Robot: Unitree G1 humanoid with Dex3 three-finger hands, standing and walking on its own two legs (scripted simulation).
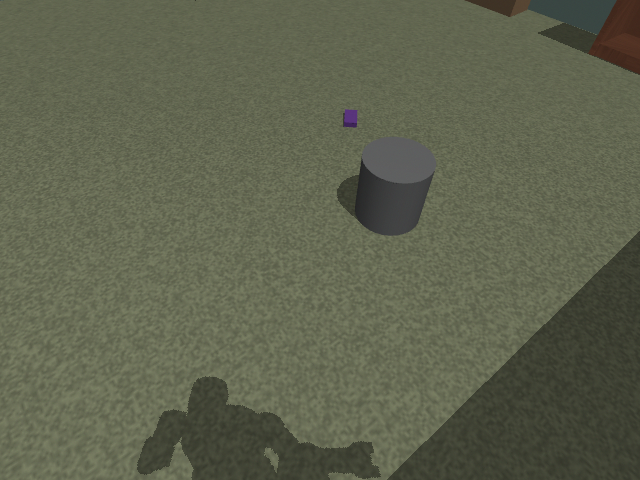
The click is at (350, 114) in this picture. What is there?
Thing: flat box
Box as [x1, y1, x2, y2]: [344, 109, 356, 127]
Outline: 345,109 344,126 356,127 356,110
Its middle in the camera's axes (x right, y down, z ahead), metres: +0.18 -0.67 +2.20
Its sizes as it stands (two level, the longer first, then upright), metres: 0.129 0.071 0.029
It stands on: the floor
